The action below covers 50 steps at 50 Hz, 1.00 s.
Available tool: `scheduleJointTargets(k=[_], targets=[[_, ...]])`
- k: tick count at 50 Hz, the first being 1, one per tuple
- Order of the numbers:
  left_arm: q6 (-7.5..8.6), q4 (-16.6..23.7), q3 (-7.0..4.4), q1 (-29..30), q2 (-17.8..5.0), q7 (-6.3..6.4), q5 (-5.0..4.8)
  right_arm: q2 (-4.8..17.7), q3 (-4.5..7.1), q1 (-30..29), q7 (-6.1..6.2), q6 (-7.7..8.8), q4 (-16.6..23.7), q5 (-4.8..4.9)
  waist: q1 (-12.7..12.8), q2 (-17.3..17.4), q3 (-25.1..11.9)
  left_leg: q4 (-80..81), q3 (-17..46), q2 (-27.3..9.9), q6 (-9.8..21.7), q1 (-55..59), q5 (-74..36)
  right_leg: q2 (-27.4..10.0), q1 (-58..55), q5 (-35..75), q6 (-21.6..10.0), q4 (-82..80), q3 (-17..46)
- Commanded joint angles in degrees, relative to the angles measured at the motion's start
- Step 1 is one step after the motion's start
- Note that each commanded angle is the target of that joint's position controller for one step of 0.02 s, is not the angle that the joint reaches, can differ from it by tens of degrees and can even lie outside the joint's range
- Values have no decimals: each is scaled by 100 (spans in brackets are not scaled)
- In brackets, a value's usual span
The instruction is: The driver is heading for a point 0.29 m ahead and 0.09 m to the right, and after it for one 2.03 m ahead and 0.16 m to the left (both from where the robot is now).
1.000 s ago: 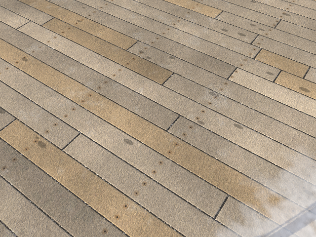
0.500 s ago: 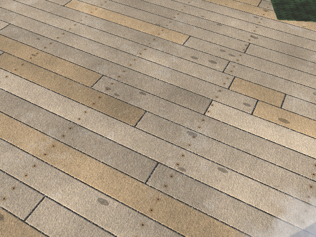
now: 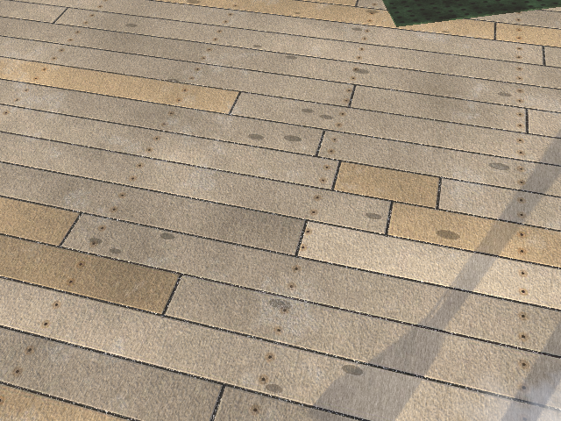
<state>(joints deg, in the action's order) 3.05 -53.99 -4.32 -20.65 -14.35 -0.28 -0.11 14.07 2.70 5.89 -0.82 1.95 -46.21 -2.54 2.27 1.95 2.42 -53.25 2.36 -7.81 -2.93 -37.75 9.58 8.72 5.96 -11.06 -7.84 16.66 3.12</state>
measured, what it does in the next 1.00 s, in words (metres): walks ahead, turning right: left foot, then right foot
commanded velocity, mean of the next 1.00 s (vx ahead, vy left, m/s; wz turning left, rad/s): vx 0.50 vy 0.00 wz -0.30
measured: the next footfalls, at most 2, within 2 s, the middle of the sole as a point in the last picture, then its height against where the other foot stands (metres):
left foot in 0.24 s outside the picture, level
right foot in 0.76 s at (391, 408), level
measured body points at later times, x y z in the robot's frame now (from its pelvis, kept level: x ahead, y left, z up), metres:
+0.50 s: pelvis +0.28 +0.04 +0.00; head +0.31 +0.05 +0.45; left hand +0.47 +0.27 -0.12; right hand +0.26 -0.24 -0.11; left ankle +0.29 +0.13 -0.74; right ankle +0.27 -0.09 -0.66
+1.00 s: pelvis +0.51 -0.09 +0.00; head +0.52 -0.11 +0.45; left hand +0.63 +0.15 -0.12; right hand +0.49 -0.36 -0.14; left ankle +0.57 +0.05 -0.66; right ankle +0.47 -0.16 -0.74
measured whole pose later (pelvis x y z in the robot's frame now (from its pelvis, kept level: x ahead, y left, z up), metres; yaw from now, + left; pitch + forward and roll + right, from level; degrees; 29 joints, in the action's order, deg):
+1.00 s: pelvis +0.51 -0.09 +0.00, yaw -15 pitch +0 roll +0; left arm 5.0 -49.8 -2.2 -17.7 -13.2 0.1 1.1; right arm 15.3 3.7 17.1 -2.2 0.3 -49.9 -1.3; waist -0.1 2.3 1.6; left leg -61.8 0.2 -5.1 2.3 -32.9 12.5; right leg 0.9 6.3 -11.5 -3.5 17.2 -9.9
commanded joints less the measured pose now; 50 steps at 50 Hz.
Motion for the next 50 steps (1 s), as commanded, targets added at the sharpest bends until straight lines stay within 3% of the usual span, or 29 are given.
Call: scheduleJointTargets(k=[1,7,9,11,12,13,14,15,16,17,19,20,22,28,30,33,35,36,37,38,39,40,41,42,43,44,45,50], targets=[[54,297,-171,-393,-858,20,0,401,59,-430,-22,3,478,21,97,-483,-9,574,-240,240,-64,-263,-610,-1437,-177,2029,-572,-482,1310],[20,364,-181,-761,-962,107,92,472,-35,-1280,-71,112,931,86,351,-605,31,1677,-202,580,107,-190,-686,-1581,-931,2703,-523,17,1668],[27,460,-208,-542,-1072,152,109,608,-16,-973,-53,167,929,107,119,-683,-14,2130,-127,687,246,520,-473,-1629,-829,2983,-340,270,1785],[69,585,-235,-174,-1205,108,107,874,92,168,46,239,608,126,-409,-619,-491,2484,-253,986,456,2234,-125,-1384,-390,3973,-72,1268,1668],[115,630,-215,-67,-1140,44,51,1064,164,1002,124,316,438,79,-845,-315,-1001,2758,14,631,638,3517,-236,-1018,142,3528,65,2440,1409],[161,840,-70,-216,-607,13,7,1516,252,1911,233,327,435,-58,-1048,416,-1950,2823,1498,-891,877,4861,820,-628,940,1230,150,4124,919],[132,1030,-43,-865,-434,15,-122,1830,336,1519,218,232,485,-48,-433,1963,-2355,3718,4319,-1944,1549,5542,1116,110,2526,-2103,269,5358,414],[12,769,-73,-779,-848,77,82,1260,262,1007,172,159,621,5,-293,705,-1464,3739,3996,-1778,1544,4731,1807,-519,3017,-1693,251,5860,436],[-26,774,-81,-318,-850,12,141,767,135,715,154,155,664,56,-337,11,-738,3803,2946,-1433,1429,3948,1611,-726,2967,-1173,290,5704,345],[-49,823,-60,-128,-713,-38,131,586,77,622,139,167,599,40,-258,-129,-340,3975,2112,-1132,1281,3380,881,-901,2830,-919,338,5401,290],[-179,864,-39,-47,-602,-152,219,579,61,765,149,245,422,72,-161,268,-139,4191,1051,-709,1054,2921,12,-1097,2582,-738,406,5113,183],[-234,911,-32,-68,-576,-191,216,642,78,879,122,315,363,107,-129,464,-216,4199,876,-764,1114,2898,-473,-1097,2548,-689,433,5094,122],[-290,1064,-9,243,-526,-247,212,680,106,1032,78,409,273,169,-125,445,-207,4305,473,-815,1199,3045,-1059,-1171,2891,-470,481,5000,85],[-271,1509,105,1431,-355,-388,190,711,138,1317,67,397,75,152,-308,289,46,4477,-701,-578,1113,3283,-1504,-1271,3347,732,597,3635,-242],[-226,1631,193,1822,-201,-415,210,702,118,1550,48,405,-47,148,-433,280,133,4527,-852,-528,1092,3159,-1577,-1176,2923,951,537,2758,-357],[-196,1711,228,2125,-257,-383,251,868,134,1860,41,342,-279,175,-476,317,244,4470,-785,-672,1133,3493,-2012,-1047,2533,566,403,1982,-655],[-144,1698,217,2110,-342,-317,298,980,142,1986,39,260,-425,192,-416,343,180,4041,-674,-733,1140,3884,-3065,-932,2238,128,269,1633,-821],[-97,1608,195,1836,-392,-277,314,1052,148,1978,45,234,-471,188,-264,388,-6,3564,-672,-714,1104,4001,-3911,-778,1807,-87,194,1454,-863],[-19,1364,148,1106,-468,-227,347,1068,139,1932,49,202,-511,215,108,284,-409,2688,-790,-556,1010,3899,-4258,-637,870,111,86,1001,-887],[55,1038,46,145,-728,-150,443,920,83,1913,42,207,-457,250,482,75,-1053,1533,-888,-307,901,3121,-3300,-980,-636,259,-51,923,-540],[82,985,-111,-586,-1387,-33,564,316,-83,2018,-25,241,-68,386,633,-1074,-2012,-484,-1101,289,648,1236,-552,-2845,-2557,-183,-495,784,1654],[13,976,-184,-577,-1582,19,320,522,17,2171,27,186,-91,337,501,-1375,-2417,-1650,-477,883,641,440,2089,-3597,-2550,347,-767,165,3124],[1,993,-114,-151,-1288,28,213,763,119,1797,65,122,-114,271,373,-737,-1589,-1848,53,568,718,159,1750,-3276,-1845,414,-604,165,2218],[40,972,4,231,-865,20,179,585,80,1662,34,134,-118,283,153,-677,-811,-1576,26,365,720,153,1367,-2965,-1025,504,-411,-79,1458],[81,959,84,486,-567,8,165,501,89,1689,16,100,-206,266,-25,-640,-425,-1253,-12,237,703,341,1102,-2680,-467,430,-158,-364,940],[119,909,142,649,-386,22,124,471,114,1742,-20,12,-280,162,-192,-723,-143,-1088,-10,174,668,541,889,-2375,-26,455,88,-571,511],[166,903,140,673,-416,40,120,356,105,1985,-68,-63,-337,109,-315,-974,-200,-1104,-64,185,609,761,727,-2420,168,582,47,-681,308],[348,667,72,347,-488,78,112,265,151,1161,-187,-175,-93,100,-331,-607,112,-886,-108,93,464,-74,-159,-2350,22,1142,-87,-1013,-493]])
